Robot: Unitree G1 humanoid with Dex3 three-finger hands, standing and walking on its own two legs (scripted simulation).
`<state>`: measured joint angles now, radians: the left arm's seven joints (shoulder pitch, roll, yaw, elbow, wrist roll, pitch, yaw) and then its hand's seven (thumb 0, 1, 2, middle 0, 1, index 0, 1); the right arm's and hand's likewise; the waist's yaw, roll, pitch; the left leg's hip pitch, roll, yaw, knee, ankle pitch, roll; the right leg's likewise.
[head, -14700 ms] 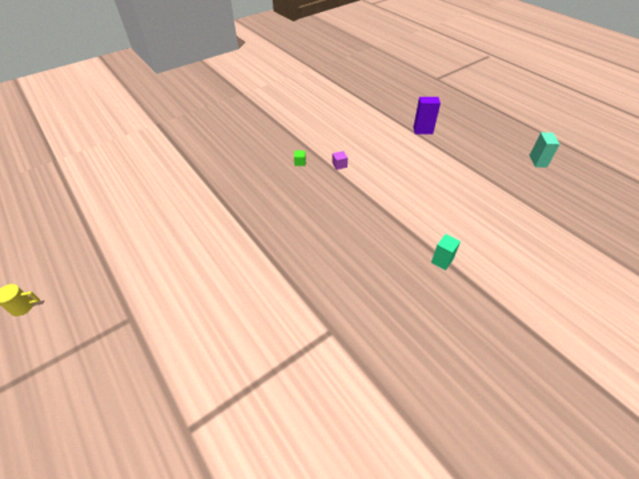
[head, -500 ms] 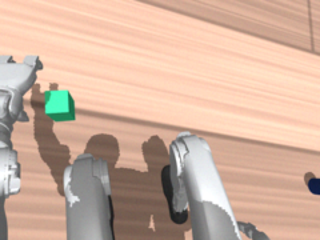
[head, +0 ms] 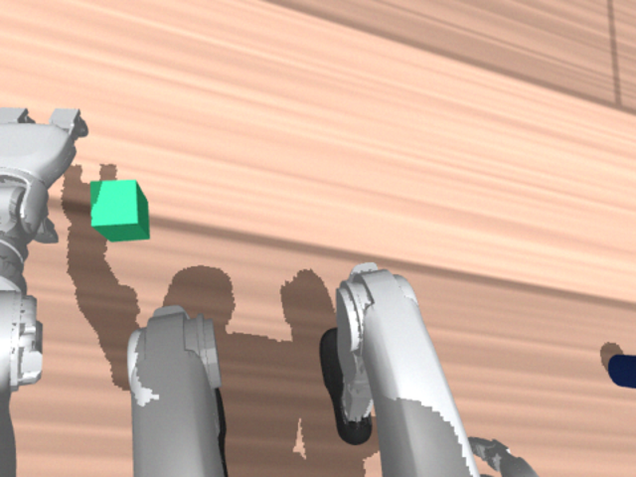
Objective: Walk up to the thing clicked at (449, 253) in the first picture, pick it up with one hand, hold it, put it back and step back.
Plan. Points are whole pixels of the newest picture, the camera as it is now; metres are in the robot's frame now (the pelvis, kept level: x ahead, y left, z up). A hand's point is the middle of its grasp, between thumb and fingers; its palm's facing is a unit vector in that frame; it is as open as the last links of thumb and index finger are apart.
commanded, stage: rise first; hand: left
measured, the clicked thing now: (122, 212) +0.50 +0.21 -0.31
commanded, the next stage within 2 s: approach in 0.54 s
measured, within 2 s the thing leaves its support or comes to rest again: neither
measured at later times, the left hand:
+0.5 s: hand (46, 187) +0.49 +0.27 -0.15, palm faces -0.47 +0.01 -0.88, open 14.8 cm
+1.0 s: hand (93, 198) +0.49 +0.23 -0.19, palm faces -0.46 +0.00 -0.89, open 13.6 cm
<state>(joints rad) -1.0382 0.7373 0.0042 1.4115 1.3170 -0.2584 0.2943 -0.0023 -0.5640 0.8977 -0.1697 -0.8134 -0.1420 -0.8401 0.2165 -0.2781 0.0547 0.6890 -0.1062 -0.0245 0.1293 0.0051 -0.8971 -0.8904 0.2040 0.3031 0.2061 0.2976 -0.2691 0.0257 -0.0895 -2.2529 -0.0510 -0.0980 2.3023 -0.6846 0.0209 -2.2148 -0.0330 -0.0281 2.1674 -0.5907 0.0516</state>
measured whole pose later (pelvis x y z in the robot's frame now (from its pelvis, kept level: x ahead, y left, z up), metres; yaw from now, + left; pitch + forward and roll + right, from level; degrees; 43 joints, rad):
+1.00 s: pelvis +0.00 +0.00 -0.02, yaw -1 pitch +35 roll -10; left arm -1.04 0.73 0.00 1.41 1.37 -0.35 0.35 0.00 -0.42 0.92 -0.13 -0.97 -0.15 -0.95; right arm 0.22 -0.28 0.08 0.69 -0.14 -0.04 0.13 0.00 -0.90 -0.89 0.20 0.30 0.21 0.30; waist -0.30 -0.01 -0.04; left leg -2.30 -0.06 -0.11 2.36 -0.68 0.01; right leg -2.25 -0.03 -0.04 2.22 -0.58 0.05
